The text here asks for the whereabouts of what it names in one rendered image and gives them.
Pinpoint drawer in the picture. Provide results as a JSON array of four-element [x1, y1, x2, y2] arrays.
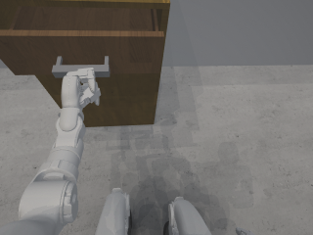
[[0, 6, 164, 75]]

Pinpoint right robot shin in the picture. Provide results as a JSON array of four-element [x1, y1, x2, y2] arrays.
[[168, 197, 184, 235]]

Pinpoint handle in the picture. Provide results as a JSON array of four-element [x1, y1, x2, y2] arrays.
[[52, 56, 111, 78]]

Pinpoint cabinet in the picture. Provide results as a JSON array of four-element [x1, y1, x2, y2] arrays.
[[0, 0, 171, 127]]

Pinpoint left robot forearm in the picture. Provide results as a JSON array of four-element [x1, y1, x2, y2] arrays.
[[18, 107, 86, 220]]

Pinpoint left robot thigh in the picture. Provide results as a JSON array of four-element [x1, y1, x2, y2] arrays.
[[95, 192, 130, 235]]

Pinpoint left robot hand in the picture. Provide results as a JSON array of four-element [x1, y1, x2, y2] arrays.
[[61, 68, 101, 111]]

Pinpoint robot left upper arm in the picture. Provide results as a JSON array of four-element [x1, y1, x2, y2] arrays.
[[0, 180, 78, 235]]

